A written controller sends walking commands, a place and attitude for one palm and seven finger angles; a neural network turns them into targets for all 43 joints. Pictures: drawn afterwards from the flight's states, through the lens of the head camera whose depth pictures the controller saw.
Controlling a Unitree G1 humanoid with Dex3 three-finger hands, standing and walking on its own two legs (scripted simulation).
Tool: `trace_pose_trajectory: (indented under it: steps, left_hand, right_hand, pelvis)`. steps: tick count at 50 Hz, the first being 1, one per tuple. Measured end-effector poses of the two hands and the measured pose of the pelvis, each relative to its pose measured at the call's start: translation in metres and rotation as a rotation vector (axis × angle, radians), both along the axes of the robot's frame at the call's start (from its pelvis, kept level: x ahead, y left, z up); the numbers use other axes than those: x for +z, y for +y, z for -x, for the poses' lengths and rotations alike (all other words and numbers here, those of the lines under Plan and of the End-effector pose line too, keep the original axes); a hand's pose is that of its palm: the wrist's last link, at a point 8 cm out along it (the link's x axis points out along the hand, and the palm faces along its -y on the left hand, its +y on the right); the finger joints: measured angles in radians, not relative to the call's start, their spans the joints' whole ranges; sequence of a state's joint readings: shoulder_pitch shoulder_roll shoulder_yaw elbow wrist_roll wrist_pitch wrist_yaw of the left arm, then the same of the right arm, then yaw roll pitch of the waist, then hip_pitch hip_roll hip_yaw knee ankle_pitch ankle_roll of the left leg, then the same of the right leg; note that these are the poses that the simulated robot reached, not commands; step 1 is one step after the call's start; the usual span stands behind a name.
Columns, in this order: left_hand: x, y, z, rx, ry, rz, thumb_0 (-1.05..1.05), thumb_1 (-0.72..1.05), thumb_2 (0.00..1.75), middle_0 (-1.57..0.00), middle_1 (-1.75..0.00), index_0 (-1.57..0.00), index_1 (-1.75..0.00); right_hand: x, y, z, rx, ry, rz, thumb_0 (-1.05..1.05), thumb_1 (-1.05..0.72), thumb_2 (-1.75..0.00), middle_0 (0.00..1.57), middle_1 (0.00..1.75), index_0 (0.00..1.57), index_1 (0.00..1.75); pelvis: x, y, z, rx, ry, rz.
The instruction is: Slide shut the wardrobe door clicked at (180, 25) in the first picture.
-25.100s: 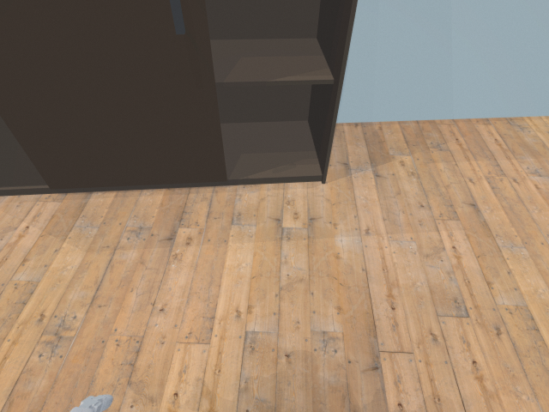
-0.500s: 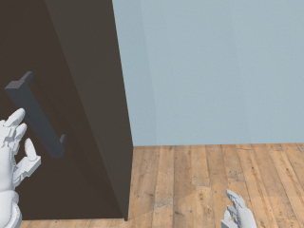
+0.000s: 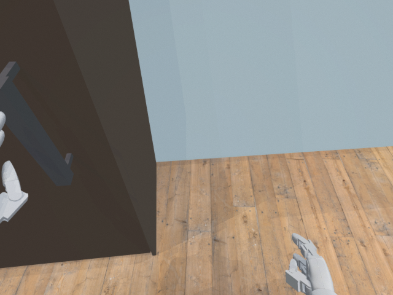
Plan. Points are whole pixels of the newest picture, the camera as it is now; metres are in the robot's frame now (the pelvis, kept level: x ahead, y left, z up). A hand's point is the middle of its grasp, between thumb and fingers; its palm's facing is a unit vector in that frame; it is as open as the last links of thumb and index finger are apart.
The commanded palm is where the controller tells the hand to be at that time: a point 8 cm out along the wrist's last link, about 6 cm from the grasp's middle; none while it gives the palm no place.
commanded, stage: step back with the hand held close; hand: left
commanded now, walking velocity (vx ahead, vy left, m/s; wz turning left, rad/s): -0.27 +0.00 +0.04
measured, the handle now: (42, 132) +0.34 +0.31 +0.16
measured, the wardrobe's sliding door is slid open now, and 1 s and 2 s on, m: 0.00 0.00 0.00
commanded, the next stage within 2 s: stop stepping back and stand still in 0.70 s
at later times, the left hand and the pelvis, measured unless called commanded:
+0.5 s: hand out of the picture +0.10 +0.28 +0.17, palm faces +0.54 -0.71 -0.45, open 7.4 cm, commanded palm +0.04 +0.31 +0.18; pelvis -0.08 +0.00 -0.01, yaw +4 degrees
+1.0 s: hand out of the picture -0.06 +0.27 +0.18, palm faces +0.47 -0.77 -0.42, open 7.4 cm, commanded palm -0.11 +0.30 +0.18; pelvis -0.25 +0.00 +0.00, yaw +1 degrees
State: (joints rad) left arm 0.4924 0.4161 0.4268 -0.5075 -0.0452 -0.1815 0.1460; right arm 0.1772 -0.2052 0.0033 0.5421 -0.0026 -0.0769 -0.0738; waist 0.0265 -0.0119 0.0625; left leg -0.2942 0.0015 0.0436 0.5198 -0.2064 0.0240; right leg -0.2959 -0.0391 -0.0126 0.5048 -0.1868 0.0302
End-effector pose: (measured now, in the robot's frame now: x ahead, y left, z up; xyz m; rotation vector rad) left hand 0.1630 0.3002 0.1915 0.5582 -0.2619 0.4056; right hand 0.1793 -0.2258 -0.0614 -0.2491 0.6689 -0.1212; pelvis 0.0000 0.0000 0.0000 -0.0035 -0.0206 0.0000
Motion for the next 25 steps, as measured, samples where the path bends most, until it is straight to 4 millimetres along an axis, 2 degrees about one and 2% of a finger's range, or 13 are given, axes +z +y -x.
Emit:
trace_pose_trajectory:
  steps: [6,12,17,21,25]
  left_hand:
    - [0.001,0.001,0.025,-0.001,-0.033,-0.025,0.01,0.89,0.9,-0.21,-0.31,-0.22,-0.31]
    - [-0.009,0.007,0.048,0.024,-0.053,0.011,0.01,0.89,0.9,-0.21,-0.31,-0.22,-0.3]
    - [-0.005,0.013,0.063,0.028,-0.091,-0.01,0.02,0.89,0.9,-0.21,-0.31,-0.22,-0.3]
    - [0.003,0.017,0.084,0.058,-0.113,-0.071,0.02,0.89,0.9,-0.21,-0.31,-0.22,-0.3]
    - [-0.002,0.015,0.105,0.074,-0.094,-0.055,0.01,0.89,0.9,-0.21,-0.31,-0.21,-0.3]
  right_hand:
    - [-0.004,0.002,0.026,-0.011,-0.022,-0.017,0.01,-0.9,-0.9,0.2,0.3,0.2,0.3]
    - [-0.014,-0.004,0.064,-0.02,0.033,0.021,0.01,-0.9,-0.9,0.2,0.3,0.2,0.3]
    - [-0.02,-0.005,0.093,-0.03,0.067,0.045,0.01,-0.9,-0.9,0.2,0.3,0.2,0.3]
    - [-0.022,-0.002,0.104,-0.016,0.071,0.02,0.01,-0.9,-0.9,0.2,0.3,0.2,0.3]
    - [-0.026,-0.001,0.104,0.023,0.081,0.016,0.01,-0.9,-0.9,0.2,0.3,0.2,0.3]
  pelvis:
    - [-0.006,0.001,0.019,-0.002,-0.001,0.009]
    - [-0.009,0.006,0.039,0.006,0.001,0.018]
    - [-0.011,0.008,0.056,0.042,-0.01,0.043]
    - [-0.012,0.001,0.062,0.084,0.014,0.045]
    - [-0.012,0.0,0.078,0.071,0.032,0.039]
